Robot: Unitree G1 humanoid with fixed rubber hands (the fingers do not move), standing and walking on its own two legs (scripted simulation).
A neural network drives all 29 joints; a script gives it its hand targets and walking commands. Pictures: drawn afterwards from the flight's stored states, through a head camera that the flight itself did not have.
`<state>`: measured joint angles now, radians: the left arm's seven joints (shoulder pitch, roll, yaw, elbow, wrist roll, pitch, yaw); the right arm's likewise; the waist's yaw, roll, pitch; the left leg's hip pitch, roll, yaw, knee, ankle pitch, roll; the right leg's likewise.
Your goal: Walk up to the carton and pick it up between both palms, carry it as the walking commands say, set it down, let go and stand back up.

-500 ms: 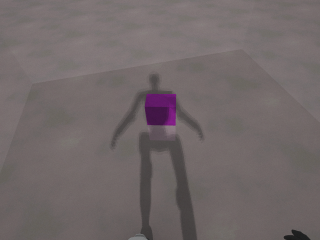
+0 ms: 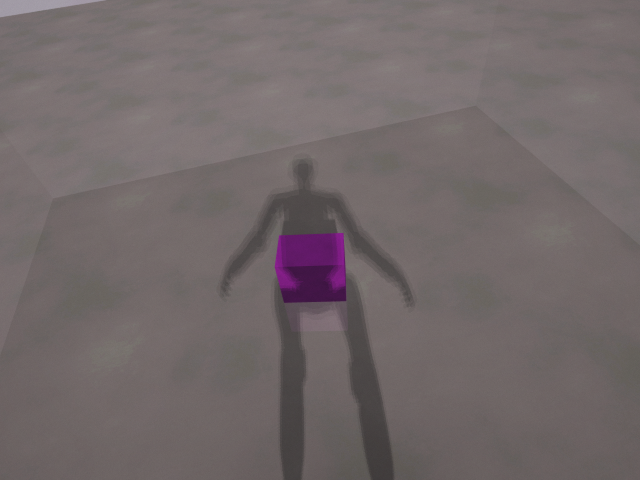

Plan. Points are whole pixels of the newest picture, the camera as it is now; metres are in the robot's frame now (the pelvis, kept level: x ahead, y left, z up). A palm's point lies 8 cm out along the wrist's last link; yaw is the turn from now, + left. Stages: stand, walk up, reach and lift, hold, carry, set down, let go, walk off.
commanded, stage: walk up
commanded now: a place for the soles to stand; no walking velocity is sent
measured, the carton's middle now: (313, 268) +0.99 +0.11 -0.66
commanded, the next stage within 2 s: none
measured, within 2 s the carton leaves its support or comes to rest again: neither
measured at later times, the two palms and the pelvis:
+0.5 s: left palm (96, 419) +0.25 +0.36 -0.08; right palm (553, 369) +0.30 -0.29 -0.07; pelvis +0.19 +0.03 +0.01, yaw -1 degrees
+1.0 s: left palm (97, 341) +0.36 +0.38 -0.04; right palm (503, 271) +0.49 -0.29 -0.09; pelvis +0.36 +0.03 +0.01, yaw +0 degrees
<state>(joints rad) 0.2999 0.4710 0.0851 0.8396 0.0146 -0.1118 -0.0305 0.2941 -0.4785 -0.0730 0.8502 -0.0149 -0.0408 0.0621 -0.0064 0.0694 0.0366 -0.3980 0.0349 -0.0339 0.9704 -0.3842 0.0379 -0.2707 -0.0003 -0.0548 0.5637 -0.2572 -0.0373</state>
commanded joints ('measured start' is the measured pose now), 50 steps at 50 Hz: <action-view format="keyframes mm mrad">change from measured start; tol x32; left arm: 1 45 245 59 -50 -15 -13 16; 50 111 269 51 -49 -15 0 27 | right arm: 1 -18 -159 -45 -63 -4 -31 0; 50 -228 -103 -32 -152 0 4 31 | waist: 1 20 -129 38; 11 20 -196 -40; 14 -131 219 -212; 32 144 -331 8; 50 65 -158 47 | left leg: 1 -227 70 -9 -24 108 -25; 12 280 -21 69 -504 270 32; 14 586 283 -369 -577 75 143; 26 -26 198 -149 -790 -243 182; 33 -475 -32 -62 189 -116 -3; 50 -80 14 101 -384 167 -21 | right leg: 1 135 -280 315 -330 22 -185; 4 216 -185 151 -260 464 -150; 12 98 -190 85 -14 442 -91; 16 -310 -28 171 616 -206 -25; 30 240 -17 -24 -3 -26 6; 33 211 -476 813 -451 -566 -183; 37 99 -210 255 -339 -159 -119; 50 196 -259 125 -211 321 -145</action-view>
